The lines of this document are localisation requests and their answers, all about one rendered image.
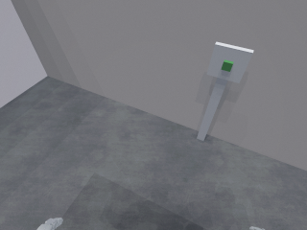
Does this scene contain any robot left hand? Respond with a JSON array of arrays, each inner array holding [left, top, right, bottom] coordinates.
[[36, 218, 63, 230]]

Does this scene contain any panel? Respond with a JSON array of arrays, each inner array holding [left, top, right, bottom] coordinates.
[[197, 42, 254, 141]]

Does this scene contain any button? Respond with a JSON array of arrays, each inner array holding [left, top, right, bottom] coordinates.
[[222, 59, 234, 72]]

